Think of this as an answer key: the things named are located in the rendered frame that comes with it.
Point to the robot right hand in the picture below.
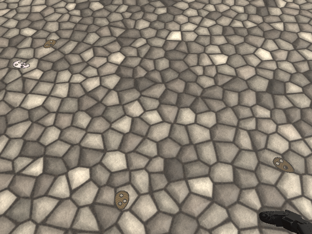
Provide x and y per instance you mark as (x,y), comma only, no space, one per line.
(287,219)

